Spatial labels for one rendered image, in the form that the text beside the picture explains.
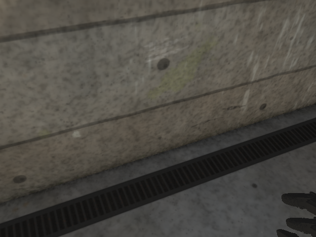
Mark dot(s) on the robot right hand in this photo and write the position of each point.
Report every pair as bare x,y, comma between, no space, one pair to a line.
305,225

